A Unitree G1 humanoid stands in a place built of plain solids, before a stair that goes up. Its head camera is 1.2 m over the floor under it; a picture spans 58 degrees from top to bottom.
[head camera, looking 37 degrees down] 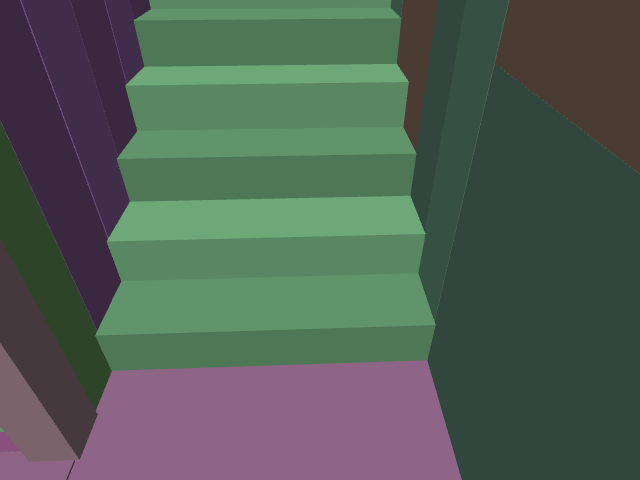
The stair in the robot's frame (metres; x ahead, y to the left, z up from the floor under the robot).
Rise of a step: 0.17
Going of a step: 0.24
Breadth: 1.05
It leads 2 degrees to the left of straight ahead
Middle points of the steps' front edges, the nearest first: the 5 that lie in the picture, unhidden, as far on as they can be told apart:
0.90 0.16 0.18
1.14 0.17 0.35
1.39 0.18 0.52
1.63 0.19 0.70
1.88 0.20 0.87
